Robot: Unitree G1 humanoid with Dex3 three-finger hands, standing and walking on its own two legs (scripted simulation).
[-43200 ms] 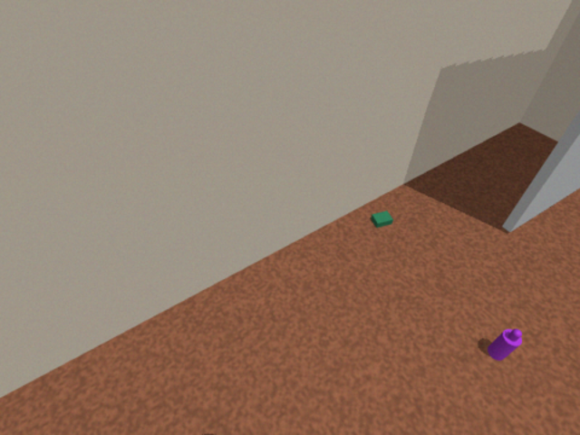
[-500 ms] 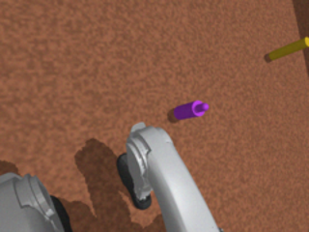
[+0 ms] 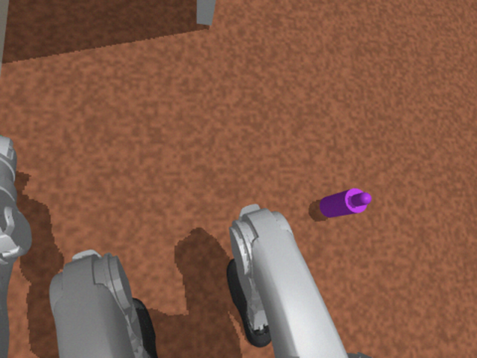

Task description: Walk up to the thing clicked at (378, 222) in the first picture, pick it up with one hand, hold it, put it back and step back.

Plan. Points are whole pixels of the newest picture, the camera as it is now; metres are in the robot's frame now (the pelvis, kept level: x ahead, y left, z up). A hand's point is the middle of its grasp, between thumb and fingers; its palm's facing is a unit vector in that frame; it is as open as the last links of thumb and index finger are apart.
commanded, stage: lift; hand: left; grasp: from above
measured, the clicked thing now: out of the picture +0.50 +0.32 -0.16
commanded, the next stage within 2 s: hold in 1.28 s
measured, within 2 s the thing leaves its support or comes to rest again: neither
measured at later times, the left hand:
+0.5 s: hand out of the picture +0.40 +0.28 +0.09, palm faces -0.11 -0.39 -0.91, open 8.8 cm
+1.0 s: hand out of the picture +0.38 +0.25 +0.24, palm faces -0.15 -0.42 -0.90, open 8.8 cm
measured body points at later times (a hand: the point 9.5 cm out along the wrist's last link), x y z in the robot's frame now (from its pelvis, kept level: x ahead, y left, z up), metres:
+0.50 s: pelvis +0.01 -0.02 +0.15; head +0.16 -0.01 +0.58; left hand +0.41 +0.30 +0.14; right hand +0.11 -0.29 +0.02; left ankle +0.07 +0.14 -0.33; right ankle +0.10 -0.12 -0.33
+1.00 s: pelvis +0.05 -0.03 +0.31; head +0.14 -0.03 +0.75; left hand +0.38 +0.27 +0.29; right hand +0.16 -0.28 +0.17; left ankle +0.07 +0.14 -0.33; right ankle +0.10 -0.12 -0.33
